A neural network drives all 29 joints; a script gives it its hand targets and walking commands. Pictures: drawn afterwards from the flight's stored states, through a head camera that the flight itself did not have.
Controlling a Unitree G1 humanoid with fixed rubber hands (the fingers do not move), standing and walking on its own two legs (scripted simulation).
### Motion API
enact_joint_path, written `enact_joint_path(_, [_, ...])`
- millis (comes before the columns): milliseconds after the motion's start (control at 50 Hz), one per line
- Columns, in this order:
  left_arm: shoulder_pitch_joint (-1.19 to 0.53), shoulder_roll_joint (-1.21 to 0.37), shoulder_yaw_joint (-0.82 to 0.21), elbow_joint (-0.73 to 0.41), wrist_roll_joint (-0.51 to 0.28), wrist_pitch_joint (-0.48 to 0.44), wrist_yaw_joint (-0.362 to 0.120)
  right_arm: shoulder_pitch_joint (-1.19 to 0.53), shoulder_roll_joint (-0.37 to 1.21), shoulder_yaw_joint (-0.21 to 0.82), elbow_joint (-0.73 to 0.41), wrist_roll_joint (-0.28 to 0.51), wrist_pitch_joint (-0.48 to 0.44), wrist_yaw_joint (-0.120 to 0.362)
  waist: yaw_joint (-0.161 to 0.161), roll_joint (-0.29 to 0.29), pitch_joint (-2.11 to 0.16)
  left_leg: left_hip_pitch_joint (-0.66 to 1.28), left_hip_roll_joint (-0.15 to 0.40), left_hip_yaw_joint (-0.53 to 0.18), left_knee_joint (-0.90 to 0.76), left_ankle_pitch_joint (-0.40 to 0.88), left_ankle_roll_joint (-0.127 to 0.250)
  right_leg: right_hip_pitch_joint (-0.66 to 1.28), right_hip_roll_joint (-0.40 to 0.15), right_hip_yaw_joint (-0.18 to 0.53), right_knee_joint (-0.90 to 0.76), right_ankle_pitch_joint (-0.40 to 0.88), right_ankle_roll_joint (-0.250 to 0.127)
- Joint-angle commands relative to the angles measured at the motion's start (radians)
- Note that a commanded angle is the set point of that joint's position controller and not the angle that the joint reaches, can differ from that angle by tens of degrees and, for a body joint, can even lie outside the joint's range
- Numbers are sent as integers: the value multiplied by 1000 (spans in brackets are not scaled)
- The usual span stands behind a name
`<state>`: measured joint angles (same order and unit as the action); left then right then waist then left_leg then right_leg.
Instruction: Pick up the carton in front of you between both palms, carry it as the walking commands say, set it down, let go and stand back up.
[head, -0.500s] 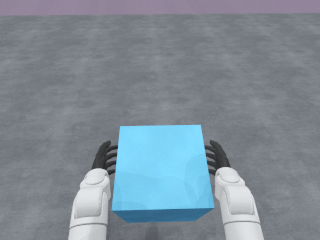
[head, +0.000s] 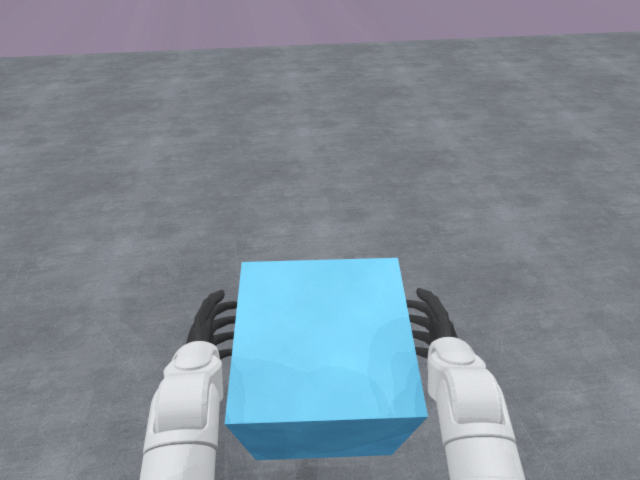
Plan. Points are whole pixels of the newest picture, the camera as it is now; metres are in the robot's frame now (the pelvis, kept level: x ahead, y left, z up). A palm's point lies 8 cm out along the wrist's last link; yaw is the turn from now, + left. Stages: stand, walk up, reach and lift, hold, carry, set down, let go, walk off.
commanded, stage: carry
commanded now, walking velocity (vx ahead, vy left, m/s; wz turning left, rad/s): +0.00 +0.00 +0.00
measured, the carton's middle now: (322, 365) +0.31 +0.00 -0.05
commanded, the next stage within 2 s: hold in 1.26 s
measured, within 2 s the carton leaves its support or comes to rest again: neither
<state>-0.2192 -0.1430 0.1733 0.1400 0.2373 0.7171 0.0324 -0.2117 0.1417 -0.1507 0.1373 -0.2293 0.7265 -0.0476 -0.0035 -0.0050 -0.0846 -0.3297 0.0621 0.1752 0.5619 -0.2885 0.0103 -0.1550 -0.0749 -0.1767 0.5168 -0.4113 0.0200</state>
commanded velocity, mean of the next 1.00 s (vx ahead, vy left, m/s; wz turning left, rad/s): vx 0.00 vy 0.00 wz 0.00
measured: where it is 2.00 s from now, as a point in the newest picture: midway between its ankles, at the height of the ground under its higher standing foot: outside the picture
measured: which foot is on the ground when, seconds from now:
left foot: down 0.00-1.00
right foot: down 0.00-1.00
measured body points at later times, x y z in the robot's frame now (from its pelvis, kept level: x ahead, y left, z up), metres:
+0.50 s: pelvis -0.05 +0.00 +0.00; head -0.07 +0.00 +0.45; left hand +0.26 +0.15 +0.04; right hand +0.26 -0.15 +0.04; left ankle +0.00 +0.11 -0.73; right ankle -0.10 -0.11 -0.73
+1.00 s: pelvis -0.07 -0.01 +0.00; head -0.09 -0.01 +0.45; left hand +0.24 +0.14 +0.04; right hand +0.24 -0.16 +0.04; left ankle +0.00 +0.11 -0.73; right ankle -0.10 -0.11 -0.73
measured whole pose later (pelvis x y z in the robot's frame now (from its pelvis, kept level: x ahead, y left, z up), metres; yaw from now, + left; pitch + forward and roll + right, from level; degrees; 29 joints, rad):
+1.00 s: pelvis -0.07 -0.01 +0.00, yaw +0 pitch +1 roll +0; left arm -0.25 -0.15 0.19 0.20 0.26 0.73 0.03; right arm -0.24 0.15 -0.18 0.20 -0.25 0.74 -0.04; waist 0.00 0.00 -0.09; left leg -0.37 0.09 0.17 0.51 -0.16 0.00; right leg -0.23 -0.05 -0.19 0.54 -0.33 -0.02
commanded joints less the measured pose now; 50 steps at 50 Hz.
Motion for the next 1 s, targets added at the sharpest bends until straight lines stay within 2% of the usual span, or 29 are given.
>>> enact_joint_path(0, [-407, -873, -574, -54, -255, -31, -240, -429, 903, 573, -68, 256, -42, 238, 4, -14, -315, 177, 98, -83, 16, 567, 21, 90, -106, 62, -3, 708, -3])
enact_joint_path(140, [-437, -880, -575, -48, -257, -31, -241, -456, 905, 564, -59, 256, -41, 240, 3, 6, -280, 178, 108, -93, -20, 507, 19, 37, -94, 61, -30, 496, -13])
enact_joint_path(380, [-469, -898, -536, 16, -241, -26, -251, -490, 920, 524, 2, 243, -34, 251, 2, 7, -225, 143, 107, -103, -84, 331, 11, -28, -92, 78, -90, 276, -28])
enact_joint_path(600, [-484, -915, -540, 19, -245, -25, -257, -505, 935, 525, 5, 247, -35, 257, 3, 9, -235, 134, 108, -105, -102, 283, 7, -53, -92, 89, -101, 226, -37])
enact_joint_path(980, [-476, -915, -543, 16, -246, -24, -258, -501, 936, 531, -4, 249, -35, 258, 4, 8, -249, 124, 110, -101, -97, 286, 0, -65, -90, 96, -89, 254, -43])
